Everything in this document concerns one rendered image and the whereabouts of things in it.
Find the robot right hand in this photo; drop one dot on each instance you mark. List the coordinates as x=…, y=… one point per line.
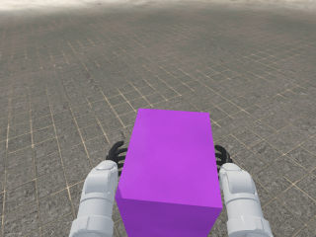
x=224, y=156

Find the robot left hand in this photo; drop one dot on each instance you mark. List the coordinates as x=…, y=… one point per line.
x=114, y=152

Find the left robot forearm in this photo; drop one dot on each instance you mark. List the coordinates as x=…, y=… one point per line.
x=94, y=217

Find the carton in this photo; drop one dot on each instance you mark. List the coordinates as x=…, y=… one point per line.
x=169, y=186

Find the right robot forearm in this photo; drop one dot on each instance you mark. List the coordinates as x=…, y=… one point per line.
x=244, y=212

